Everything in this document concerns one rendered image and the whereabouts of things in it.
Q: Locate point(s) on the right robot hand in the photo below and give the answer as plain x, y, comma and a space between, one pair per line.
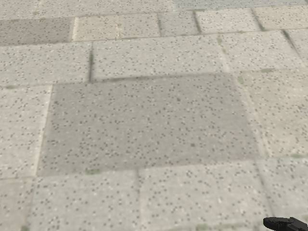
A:
285, 224

